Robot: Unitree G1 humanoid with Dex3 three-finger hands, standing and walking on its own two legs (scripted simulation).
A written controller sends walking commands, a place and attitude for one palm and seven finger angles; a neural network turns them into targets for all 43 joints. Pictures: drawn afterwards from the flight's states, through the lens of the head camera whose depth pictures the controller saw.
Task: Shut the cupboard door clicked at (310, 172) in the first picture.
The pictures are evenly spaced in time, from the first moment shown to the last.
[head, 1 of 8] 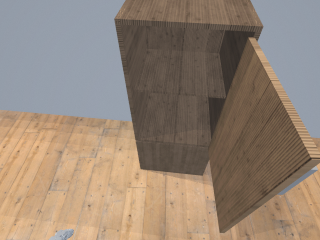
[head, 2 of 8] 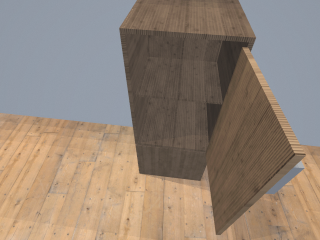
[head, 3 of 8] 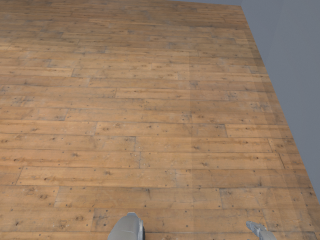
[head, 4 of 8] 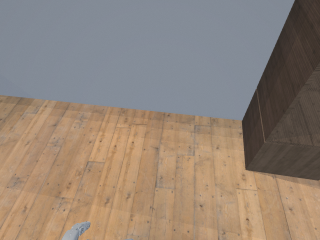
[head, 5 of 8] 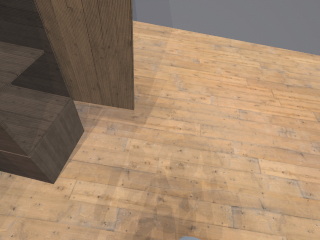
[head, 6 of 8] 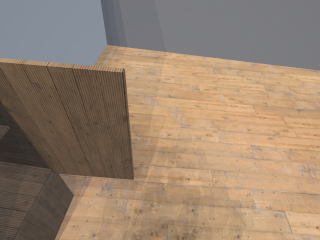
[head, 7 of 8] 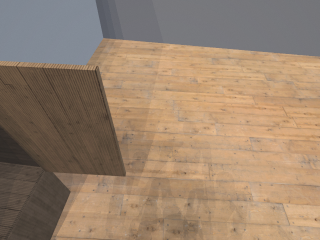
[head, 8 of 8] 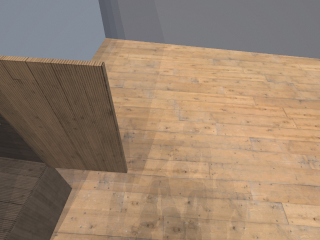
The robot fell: no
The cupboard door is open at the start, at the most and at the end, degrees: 94 94 94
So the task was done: no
